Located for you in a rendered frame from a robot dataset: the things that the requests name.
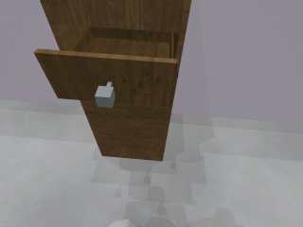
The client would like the cabinet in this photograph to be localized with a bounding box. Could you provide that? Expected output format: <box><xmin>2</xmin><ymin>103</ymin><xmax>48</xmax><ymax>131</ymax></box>
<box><xmin>40</xmin><ymin>0</ymin><xmax>192</xmax><ymax>162</ymax></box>

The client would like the handle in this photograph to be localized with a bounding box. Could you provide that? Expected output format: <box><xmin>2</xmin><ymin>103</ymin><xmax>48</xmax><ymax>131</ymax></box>
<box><xmin>95</xmin><ymin>81</ymin><xmax>116</xmax><ymax>108</ymax></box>

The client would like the drawer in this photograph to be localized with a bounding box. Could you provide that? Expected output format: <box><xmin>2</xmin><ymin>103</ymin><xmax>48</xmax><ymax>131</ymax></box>
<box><xmin>34</xmin><ymin>26</ymin><xmax>178</xmax><ymax>108</ymax></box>

